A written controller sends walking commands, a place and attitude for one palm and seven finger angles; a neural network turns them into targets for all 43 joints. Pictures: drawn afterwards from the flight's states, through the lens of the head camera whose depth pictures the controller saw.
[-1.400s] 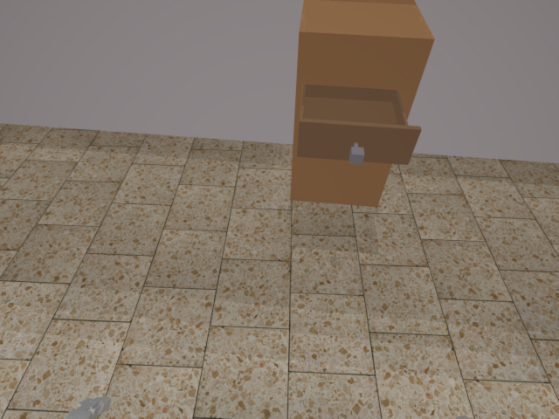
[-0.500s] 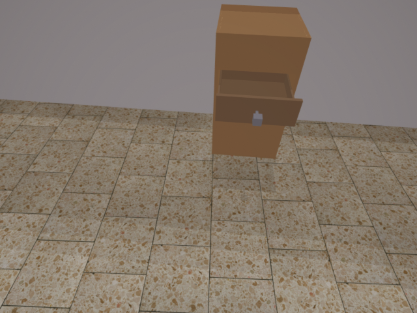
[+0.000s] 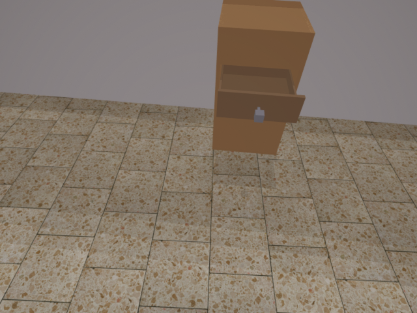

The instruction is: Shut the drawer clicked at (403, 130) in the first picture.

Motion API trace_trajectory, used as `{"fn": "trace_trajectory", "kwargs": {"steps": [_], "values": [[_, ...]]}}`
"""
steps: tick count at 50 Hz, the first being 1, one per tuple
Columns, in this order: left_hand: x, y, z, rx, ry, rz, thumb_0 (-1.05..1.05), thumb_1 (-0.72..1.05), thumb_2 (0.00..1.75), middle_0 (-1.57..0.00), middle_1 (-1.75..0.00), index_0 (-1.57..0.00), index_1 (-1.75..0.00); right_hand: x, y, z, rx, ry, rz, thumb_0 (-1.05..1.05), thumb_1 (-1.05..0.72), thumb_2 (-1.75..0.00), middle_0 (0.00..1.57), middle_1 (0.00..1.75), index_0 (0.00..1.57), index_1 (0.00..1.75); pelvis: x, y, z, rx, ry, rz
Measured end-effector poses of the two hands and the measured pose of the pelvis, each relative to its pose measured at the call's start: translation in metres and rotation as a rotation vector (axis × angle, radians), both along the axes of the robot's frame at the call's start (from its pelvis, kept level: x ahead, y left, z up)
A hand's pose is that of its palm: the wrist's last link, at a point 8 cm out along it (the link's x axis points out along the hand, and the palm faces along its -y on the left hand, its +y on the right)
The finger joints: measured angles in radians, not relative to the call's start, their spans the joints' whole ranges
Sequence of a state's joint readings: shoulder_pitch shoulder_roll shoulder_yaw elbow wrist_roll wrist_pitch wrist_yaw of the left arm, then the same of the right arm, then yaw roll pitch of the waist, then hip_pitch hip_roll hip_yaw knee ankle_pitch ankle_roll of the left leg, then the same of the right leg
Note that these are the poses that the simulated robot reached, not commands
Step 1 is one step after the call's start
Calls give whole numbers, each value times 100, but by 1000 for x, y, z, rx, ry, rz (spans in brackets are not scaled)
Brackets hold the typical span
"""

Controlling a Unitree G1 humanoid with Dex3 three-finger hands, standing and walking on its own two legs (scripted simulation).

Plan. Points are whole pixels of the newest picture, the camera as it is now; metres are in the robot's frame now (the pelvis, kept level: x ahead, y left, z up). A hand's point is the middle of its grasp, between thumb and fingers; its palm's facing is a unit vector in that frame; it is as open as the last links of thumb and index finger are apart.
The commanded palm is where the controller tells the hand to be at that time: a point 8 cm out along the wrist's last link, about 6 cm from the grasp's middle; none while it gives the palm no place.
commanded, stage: look at it before walking up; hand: left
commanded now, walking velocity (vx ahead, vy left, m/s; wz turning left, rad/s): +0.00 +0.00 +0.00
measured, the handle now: (258, 113) +0.98 -0.18 -0.23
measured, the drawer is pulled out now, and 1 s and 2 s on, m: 0.24 0.24 0.24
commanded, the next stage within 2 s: walk to a spot facing it in 0.04 s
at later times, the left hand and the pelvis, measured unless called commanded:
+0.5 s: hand out of the picture +0.07 +0.20 -0.18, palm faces -0.12 -0.95 -0.30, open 7.4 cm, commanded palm none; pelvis -0.01 -0.02 -0.02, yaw -10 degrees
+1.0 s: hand out of the picture +0.08 +0.16 -0.16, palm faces -0.27 -0.93 -0.26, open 7.4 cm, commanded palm none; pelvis -0.01 -0.03 +0.00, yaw -23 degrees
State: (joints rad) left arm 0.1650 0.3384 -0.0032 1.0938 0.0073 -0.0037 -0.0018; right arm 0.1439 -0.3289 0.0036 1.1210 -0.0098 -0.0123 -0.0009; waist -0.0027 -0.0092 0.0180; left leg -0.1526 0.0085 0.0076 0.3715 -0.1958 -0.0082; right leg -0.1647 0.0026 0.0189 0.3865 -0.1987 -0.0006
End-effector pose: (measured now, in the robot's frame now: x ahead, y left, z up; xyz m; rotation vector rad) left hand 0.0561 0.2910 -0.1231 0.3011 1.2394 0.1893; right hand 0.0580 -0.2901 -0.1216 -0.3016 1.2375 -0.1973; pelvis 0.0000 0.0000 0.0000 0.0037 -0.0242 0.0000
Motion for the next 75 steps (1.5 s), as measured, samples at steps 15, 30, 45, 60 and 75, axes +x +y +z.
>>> {"fn": "trace_trajectory", "kwargs": {"steps": [15, 30, 45, 60, 75], "values": [[12, -2, -1, 9, 1, -11, 0, 90, 90, -20, -30, -20, -30, 17, 3, -1, 2, -56, -23, 0, -90, -90, 20, 30, 20, 30, 4, -1, -3, 4, 4, -44], [6, -77, -17, -34, 35, -106, 0, 90, 90, -20, -30, -20, -30, -47, 0, -49, 134, -14, -212, 0, -90, -90, 20, 30, 20, 30, -12, -34, -24, 33, -9, -186], [12, -97, 1, -59, 59, -207, 0, 90, 90, -21, -30, -20, -30, -77, -20, -17, 90, -84, -345, 0, -91, -90, 20, 30, 20, 30, -18, -38, -2, 45, 47, -352], [100, -63, -21, -101, 52, -377, 0, 90, 90, -20, -30, -20, -30, -74, 26, 11, -3, -223, -494, 0, -91, -90, 20, 30, 20, 30, 24, 0, -6, 0, 45, -520], [250, -193, -25, -164, 30, -702, 0, 91, 90, -20, -30, -19, -30, -173, 122, -7, 144, 136, -876, 0, -91, -90, 20, 30, 20, 30, 87, -47, -8, 2, 32, -743]]}}
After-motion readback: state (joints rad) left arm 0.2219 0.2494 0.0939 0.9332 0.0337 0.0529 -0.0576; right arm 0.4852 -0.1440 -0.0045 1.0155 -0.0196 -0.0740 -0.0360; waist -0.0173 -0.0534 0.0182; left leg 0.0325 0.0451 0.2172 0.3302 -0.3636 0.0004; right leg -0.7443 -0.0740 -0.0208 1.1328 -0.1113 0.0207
